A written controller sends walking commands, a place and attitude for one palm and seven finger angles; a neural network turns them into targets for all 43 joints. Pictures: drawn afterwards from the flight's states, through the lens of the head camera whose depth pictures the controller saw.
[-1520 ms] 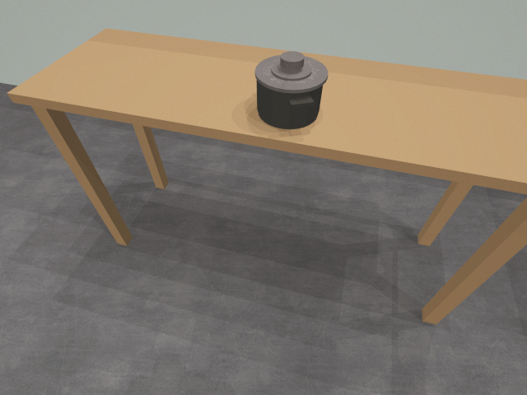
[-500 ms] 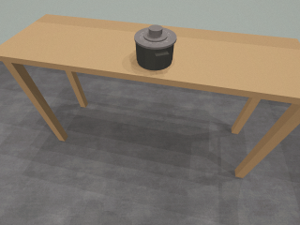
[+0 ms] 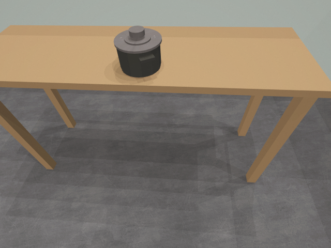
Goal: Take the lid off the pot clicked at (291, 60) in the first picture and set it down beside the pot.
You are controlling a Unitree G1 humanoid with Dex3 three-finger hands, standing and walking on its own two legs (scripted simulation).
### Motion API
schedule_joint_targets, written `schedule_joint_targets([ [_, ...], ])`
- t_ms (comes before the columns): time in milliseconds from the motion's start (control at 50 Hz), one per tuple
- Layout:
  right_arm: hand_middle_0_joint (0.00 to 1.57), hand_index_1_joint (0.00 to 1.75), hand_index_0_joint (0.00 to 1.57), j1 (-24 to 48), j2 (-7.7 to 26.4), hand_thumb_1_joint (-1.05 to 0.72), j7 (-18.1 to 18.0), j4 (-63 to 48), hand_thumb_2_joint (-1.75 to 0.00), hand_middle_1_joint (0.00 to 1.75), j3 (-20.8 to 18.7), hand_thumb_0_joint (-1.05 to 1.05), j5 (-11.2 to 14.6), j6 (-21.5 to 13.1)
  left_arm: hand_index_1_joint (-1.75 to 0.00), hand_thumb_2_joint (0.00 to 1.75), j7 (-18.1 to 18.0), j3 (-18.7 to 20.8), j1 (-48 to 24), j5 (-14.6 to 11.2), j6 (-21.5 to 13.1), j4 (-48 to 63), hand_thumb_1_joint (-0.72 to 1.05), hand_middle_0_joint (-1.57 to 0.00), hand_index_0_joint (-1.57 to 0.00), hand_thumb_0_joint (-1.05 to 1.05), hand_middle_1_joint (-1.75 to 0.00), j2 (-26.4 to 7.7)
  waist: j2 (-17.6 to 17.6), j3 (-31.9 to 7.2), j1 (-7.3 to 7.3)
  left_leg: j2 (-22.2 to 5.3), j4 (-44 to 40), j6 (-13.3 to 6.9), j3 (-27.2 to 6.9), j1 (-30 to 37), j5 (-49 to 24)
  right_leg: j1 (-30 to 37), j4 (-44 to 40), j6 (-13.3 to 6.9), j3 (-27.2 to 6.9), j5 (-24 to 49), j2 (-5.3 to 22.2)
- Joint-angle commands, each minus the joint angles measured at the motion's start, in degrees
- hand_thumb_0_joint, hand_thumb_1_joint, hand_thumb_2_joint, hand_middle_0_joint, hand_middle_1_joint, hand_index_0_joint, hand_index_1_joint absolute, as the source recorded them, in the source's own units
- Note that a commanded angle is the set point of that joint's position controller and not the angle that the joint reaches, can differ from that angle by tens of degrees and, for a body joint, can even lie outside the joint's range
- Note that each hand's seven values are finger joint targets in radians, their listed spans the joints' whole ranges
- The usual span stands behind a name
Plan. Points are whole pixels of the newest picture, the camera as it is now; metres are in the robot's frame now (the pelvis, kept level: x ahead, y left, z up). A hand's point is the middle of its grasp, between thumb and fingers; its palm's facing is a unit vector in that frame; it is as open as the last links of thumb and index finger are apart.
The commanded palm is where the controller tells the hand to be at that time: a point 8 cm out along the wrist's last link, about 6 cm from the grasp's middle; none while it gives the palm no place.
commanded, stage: take the last steps up to it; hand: left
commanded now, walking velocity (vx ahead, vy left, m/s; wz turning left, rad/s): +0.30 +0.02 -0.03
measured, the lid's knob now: (136, 31) +0.74 +0.14 +0.16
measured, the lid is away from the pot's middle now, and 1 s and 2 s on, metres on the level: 0.00 0.00 0.00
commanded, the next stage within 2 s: come to a stop and stand still in 0.66 s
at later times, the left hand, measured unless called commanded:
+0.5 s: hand out of the picture +0.13 +0.21 -0.16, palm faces +0.05 -0.98 -0.19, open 7.4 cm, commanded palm none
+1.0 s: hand (110, 216) +0.23 +0.19 -0.17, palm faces +0.09 -0.98 -0.19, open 7.3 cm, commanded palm none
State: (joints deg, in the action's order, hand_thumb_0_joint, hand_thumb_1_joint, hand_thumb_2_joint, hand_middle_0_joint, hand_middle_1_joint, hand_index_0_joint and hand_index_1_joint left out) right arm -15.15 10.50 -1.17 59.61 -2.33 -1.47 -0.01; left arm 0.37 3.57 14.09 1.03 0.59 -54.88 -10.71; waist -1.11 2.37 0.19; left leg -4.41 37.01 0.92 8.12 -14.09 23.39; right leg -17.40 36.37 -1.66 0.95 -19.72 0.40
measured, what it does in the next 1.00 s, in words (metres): walks ahead: left foot, then right foot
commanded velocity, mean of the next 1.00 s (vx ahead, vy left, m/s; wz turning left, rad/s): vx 0.09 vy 0.00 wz -0.01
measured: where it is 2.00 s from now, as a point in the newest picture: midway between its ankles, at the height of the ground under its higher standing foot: outside the picture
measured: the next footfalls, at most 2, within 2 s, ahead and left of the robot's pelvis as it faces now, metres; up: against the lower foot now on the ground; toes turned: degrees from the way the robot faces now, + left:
left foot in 0.34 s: +0.19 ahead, +0.16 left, +0.00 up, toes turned +4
right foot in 0.62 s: +0.25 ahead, -0.11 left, +0.00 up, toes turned +1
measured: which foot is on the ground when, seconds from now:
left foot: up 0.00-0.32, down 0.34-0.60, up 0.62-0.88, down 0.90-1.00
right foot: down 0.00-0.32, up 0.34-0.60, down 0.62-1.00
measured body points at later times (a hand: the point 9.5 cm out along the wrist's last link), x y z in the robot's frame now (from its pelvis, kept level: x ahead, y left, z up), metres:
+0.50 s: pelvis +0.12 +0.02 +0.01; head +0.13 +0.02 +0.46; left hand +0.13 +0.26 -0.14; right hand +0.12 -0.19 -0.15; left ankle +0.15 +0.15 -0.72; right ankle +0.10 -0.08 -0.67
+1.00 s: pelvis +0.24 +0.02 +0.01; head +0.26 +0.03 +0.46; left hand +0.23 +0.25 -0.15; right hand +0.32 -0.21 -0.14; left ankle +0.30 +0.14 -0.72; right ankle +0.20 -0.10 -0.72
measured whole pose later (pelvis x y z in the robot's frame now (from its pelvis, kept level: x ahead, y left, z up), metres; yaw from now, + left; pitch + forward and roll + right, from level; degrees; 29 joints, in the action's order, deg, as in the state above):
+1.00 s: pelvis +0.24 +0.02 +0.01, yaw +0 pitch -1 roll +0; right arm -9.7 9.3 -1.5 58.1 -1.8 -0.5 -0.6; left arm -1.9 2.1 18.2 0.4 1.3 -59.4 -9.2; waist 1.8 3.4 1.7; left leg -1.8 30.6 -0.1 3.5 -18.0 11.2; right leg -11.5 35.1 0.6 2.6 -23.2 2.3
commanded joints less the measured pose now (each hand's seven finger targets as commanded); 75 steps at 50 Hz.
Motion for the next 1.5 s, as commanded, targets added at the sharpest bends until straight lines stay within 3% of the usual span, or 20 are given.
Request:
schedule_joint_targets([
  [0,0.20,0.30,0.20,5.9,5.5,-0.90,0.8,-5.4,-0.90,0.30,-1.3,0.00,0.0,-1.2,-0.30,0.90,-1.7,2.2,13.2,-0.1,-2.0,-1.1,0.90,-0.20,-0.20,0.00,-0.30,-10.1,11.6,5.0,4.06,0.2,25.7,-1.7,-8.1,-27.4,7.1,11.4,-27.5,-13.0,-34.0,-17.5,18.8],
  [80,0.20,0.30,0.20,2.3,3.6,-0.90,1.7,-3.5,-0.90,0.30,-1.4,0.00,0.1,-1.8,-0.30,0.90,-1.8,1.7,7.2,0.4,-3.8,0.2,0.90,-0.20,-0.20,0.00,-0.30,-7.1,7.2,2.6,0.02,-1.3,19.8,-0.6,-6.3,-20.1,-1.5,8.0,-24.4,-11.7,-18.7,-0.9,14.7],
  [260,0.20,0.30,0.20,-4.0,2.7,-0.90,1.4,-1.6,-0.90,0.30,-1.3,0.00,0.7,-4.0,-0.30,0.90,-0.8,1.8,8.9,0.3,-3.5,-2.8,0.90,-0.20,-0.20,0.00,-0.30,-6.6,5.6,2.6,-2.36,3.1,-7.8,-1.1,-1.4,5.5,-10.1,-1.0,-14.2,-6.3,-7.5,0.5,8.6],
  [280,0.20,0.30,0.20,-9.2,5.2,-0.90,0.8,-0.1,-0.90,0.30,-1.9,0.00,0.4,-4.3,-0.30,0.90,-0.5,1.5,8.8,0.2,-3.2,-2.5,0.90,-0.20,-0.20,0.00,-0.30,-4.7,-1.0,1.4,-4.51,-0.2,-11.9,-2.7,-7.1,12.6,-4.8,-6.2,-4.1,-5.0,-5.2,0.9,5.6],
  [300,0.20,0.30,0.20,-15.3,10.6,-0.90,0.2,0.9,-0.90,0.30,-3.1,0.00,-0.5,-4.5,-0.30,0.90,-0.1,1.0,8.6,-0.2,-3.2,-1.1,0.90,-0.20,-0.20,0.00,-0.30,-1.8,-14.4,-0.2,-6.25,-13.3,-19.9,-8.5,-27.0,17.7,2.1,-16.0,12.2,-1.9,1.5,-7.4,-0.5],
  [340,0.20,0.30,0.20,-16.2,11.1,-0.90,-0.1,0.5,-0.90,0.30,-2.9,0.00,-0.5,-3.6,-0.30,0.90,0.0,0.6,3.7,0.4,-3.9,1.6,0.90,-0.20,-0.20,0.00,-0.30,-1.7,-9.1,0.0,-6.11,-19.5,-26.6,-15.6,-37.5,12.0,9.1,-22.4,31.7,-2.2,-1.2,-11.7,1.5],
  [460,0.20,0.30,0.20,-3.8,6.0,-0.90,-0.4,-2.3,-0.90,0.30,-1.4,0.00,0.1,-4.8,-0.30,0.90,0.8,0.4,5.2,-0.1,-2.3,1.3,0.90,-0.20,-0.20,0.00,-0.30,-0.3,-5.4,0.4,1.02,-10.8,-26.9,-11.1,-16.3,-4.3,-8.0,-8.4,16.8,0.3,0.1,-1.8,6.1],
  [540,0.20,0.30,0.20,-2.7,6.8,-0.90,0.1,-1.4,-0.90,0.30,-2.1,0.00,0.2,-3.2,-0.30,0.90,0.6,0.7,10.7,0.2,-2.7,-0.1,0.90,-0.20,-0.20,0.00,-0.30,-0.7,-1.7,-1.1,3.22,-6.7,-18.1,-7.9,-10.9,-10.8,3.4,8.8,-1.9,1.7,5.7,4.6,1.5],
  [560,0.20,0.30,0.20,-2.8,4.7,-0.90,0.3,-1.7,-0.90,0.30,-1.7,0.00,0.4,-2.8,-0.30,0.90,0.1,1.2,14.2,0.4,-3.1,-0.8,0.90,-0.20,-0.20,0.00,-0.30,-3.1,5.9,-0.3,4.95,-2.3,-9.9,-5.3,-8.4,-16.8,7.3,15.0,-7.8,1.2,2.7,1.5,2.1],
  [580,0.20,0.30,0.20,-1.6,1.4,-0.90,0.7,-3.2,-0.90,0.30,-1.0,0.00,0.8,-2.4,-0.30,0.90,-0.8,2.3,18.0,0.8,-3.5,-1.3,0.90,-0.20,-0.20,0.00,-0.30,-8.3,19.6,1.7,6.76,4.6,7.1,-2.0,-2.3,-28.1,10.7,18.4,-20.9,-4.0,-19.9,-14.1,15.5],
  [600,0.20,0.30,0.20,0.2,1.8,-0.90,1.0,-5.0,-0.90,0.30,-1.3,0.00,0.4,-2.5,-0.30,0.90,-1.3,3.0,19.2,0.1,-3.2,-0.8,0.90,-0.20,-0.20,0.00,-0.30,-11.6,19.2,1.9,6.96,3.1,19.2,-1.9,-4.5,-30.0,11.5,15.1,-30.3,-9.8,-33.1,-21.7,25.4],
  [620,0.20,0.30,0.20,0.5,2.6,-0.90,1.0,-4.7,-0.90,0.30,-1.6,0.00,0.0,-2.5,-0.30,0.90,-1.4,3.0,16.5,-0.1,-3.0,-0.1,0.90,-0.20,-0.20,0.00,-0.30,-10.6,10.9,1.8,4.56,1.5,25.7,-2.0,-6.7,-28.4,6.9,11.2,-29.6,-11.8,-33.1,-23.3,24.2],
  [700,0.20,0.30,0.20,-1.9,1.0,-0.90,1.3,-2.6,-0.90,0.30,-1.4,0.00,0.0,-2.0,-0.30,0.90,-2.0,1.5,6.5,0.4,-4.1,1.6,0.90,-0.20,-0.20,0.00,-0.30,-4.0,9.9,1.9,-0.41,-1.3,20.9,-0.5,-6.2,-19.7,-3.0,4.8,-23.6,-8.5,-11.4,7.2,16.2],
  [820,0.20,0.30,0.20,-2.5,-0.5,-0.90,0.4,-1.8,-0.90,0.30,0.3,0.00,1.0,-1.9,-0.30,0.90,-2.2,0.6,5.7,-0.2,-2.9,-0.5,0.90,-0.20,-0.20,0.00,-0.30,-5.7,9.6,-0.9,-0.56,3.0,-7.7,1.5,-3.2,-0.6,-14.4,4.4,-14.9,-4.7,-3.0,29.4,10.7],
  [960,0.20,0.30,0.20,-1.6,8.2,-0.90,-1.7,-2.1,-0.90,0.30,-1.1,0.00,0.9,-0.5,-0.30,0.90,-3.2,-0.3,9.8,-0.8,0.0,-1.7,0.90,-0.20,-0.20,0.00,-0.30,-4.3,-15.2,-4.3,-0.36,-13.2,-15.0,-10.0,-18.3,7.5,-66.6,0.5,5.5,2.4,1.2,-9.8,1.1],
  [1060,0.20,0.30,0.20,3.4,9.4,-0.90,-2.1,-5.3,-0.90,0.30,-2.5,0.00,0.3,0.6,-0.30,0.90,-2.7,0.7,8.8,-1.0,0.3,-0.3,0.90,-0.20,-0.20,0.00,-0.30,-3.8,-7.3,-9.0,0.01,-13.9,-12.4,-11.9,-17.8,10.3,-57.9,-2.9,9.8,1.6,-3.3,-10.4,1.2],
  [1120,0.20,0.30,0.20,6.6,8.1,-0.90,-1.3,-6.1,-0.90,0.30,-2.7,0.00,0.9,1.3,-0.30,0.90,-2.6,1.1,11.8,-0.2,0.0,-0.6,0.90,-0.20,-0.20,0.00,-0.30,-4.1,-2.5,-6.9,2.44,-7.1,-7.9,-6.0,-13.0,-0.3,-31.3,6.7,-10.4,2.5,-2.7,7.7,1.8],
  [1160,0.20,0.30,0.20,6.1,2.9,-0.90,-0.1,-7.4,-0.90,0.30,-2.1,0.00,1.4,2.3,-0.30,0.90,-2.6,1.5,7.2,0.4,-0.6,1.3,0.90,-0.20,-0.20,0.00,-0.30,-11.5,17.3,-1.8,0.98,4.5,2.8,0.7,-6.7,-9.3,2.7,2.7,-21.8,-5.1,-21.2,16.4,18.9],
  [1340,0.20,0.30,0.20,5.7,3.0,-0.90,0.6,-4.5,-0.90,0.30,-1.3,0.00,0.9,0.7,-0.30,0.90,-2.2,1.5,5.2,0.4,-1.2,0.9,0.90,-0.20,-0.20,0.00,-0.30,-9.3,11.0,-0.4,2.33,4.5,3.1,0.2,-7.7,-8.1,1.2,8.9,-19.2,-9.0,-16.4,15.1,14.2],
  [1480,0.20,0.30,0.20,0.6,7.6,-0.90,-0.3,-0.6,-0.90,0.30,-0.4,0.00,0.3,-0.8,-0.30,0.90,-1.8,-0.1,3.7,-0.3,-0.8,-1.1,0.90,-0.20,-0.20,0.00,-0.30,-4.2,-3.8,-2.1,0.83,-5.4,-18.3,-5.2,-18.8,3.1,-14.1,2.4,-11.3,0.8,-2.2,3.4,2.4],
])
